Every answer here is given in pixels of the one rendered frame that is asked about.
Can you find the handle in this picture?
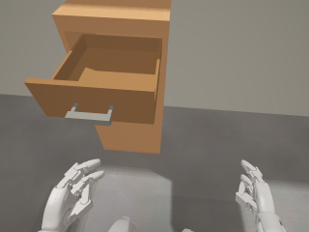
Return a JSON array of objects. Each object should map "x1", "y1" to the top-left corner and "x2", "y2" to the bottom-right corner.
[{"x1": 65, "y1": 102, "x2": 114, "y2": 127}]

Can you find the drawer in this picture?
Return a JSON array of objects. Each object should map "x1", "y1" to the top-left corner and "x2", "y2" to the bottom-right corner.
[{"x1": 24, "y1": 34, "x2": 162, "y2": 125}]

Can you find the robot left hand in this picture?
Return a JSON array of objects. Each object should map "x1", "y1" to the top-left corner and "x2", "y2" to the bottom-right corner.
[{"x1": 42, "y1": 159, "x2": 105, "y2": 232}]

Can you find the robot right hand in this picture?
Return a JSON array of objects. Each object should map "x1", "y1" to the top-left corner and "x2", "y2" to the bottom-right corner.
[{"x1": 236, "y1": 159, "x2": 276, "y2": 216}]

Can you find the robot right forearm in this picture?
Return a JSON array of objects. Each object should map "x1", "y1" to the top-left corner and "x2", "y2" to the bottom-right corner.
[{"x1": 255, "y1": 212, "x2": 288, "y2": 232}]

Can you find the cabinet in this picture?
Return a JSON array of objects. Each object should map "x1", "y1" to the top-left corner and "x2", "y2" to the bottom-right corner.
[{"x1": 52, "y1": 0, "x2": 172, "y2": 154}]

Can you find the robot left thigh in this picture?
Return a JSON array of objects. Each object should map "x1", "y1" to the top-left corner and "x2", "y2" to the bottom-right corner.
[{"x1": 108, "y1": 219, "x2": 137, "y2": 232}]

